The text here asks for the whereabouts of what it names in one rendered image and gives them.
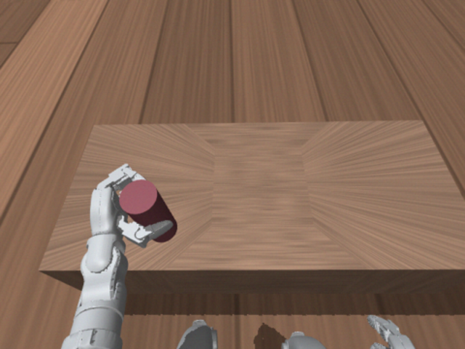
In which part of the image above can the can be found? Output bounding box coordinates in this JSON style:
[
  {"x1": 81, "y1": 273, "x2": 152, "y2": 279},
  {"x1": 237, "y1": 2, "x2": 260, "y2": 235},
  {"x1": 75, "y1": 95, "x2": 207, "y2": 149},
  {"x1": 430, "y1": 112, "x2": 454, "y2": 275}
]
[{"x1": 119, "y1": 180, "x2": 177, "y2": 243}]

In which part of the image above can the left robot arm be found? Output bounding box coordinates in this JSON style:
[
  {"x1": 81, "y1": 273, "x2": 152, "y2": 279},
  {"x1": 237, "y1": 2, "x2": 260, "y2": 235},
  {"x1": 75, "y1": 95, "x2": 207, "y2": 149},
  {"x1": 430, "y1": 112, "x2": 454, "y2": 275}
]
[{"x1": 61, "y1": 233, "x2": 128, "y2": 349}]

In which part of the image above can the right robot hand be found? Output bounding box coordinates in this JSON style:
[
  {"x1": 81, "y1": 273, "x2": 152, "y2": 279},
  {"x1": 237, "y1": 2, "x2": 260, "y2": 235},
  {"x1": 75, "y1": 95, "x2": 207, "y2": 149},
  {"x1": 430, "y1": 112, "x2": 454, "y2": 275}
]
[{"x1": 368, "y1": 315, "x2": 416, "y2": 349}]

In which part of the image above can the left robot hand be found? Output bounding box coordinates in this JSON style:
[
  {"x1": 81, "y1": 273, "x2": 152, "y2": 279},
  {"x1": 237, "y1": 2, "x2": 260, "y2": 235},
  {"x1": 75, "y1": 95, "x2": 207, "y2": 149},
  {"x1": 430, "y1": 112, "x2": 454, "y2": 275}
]
[{"x1": 90, "y1": 164, "x2": 173, "y2": 248}]

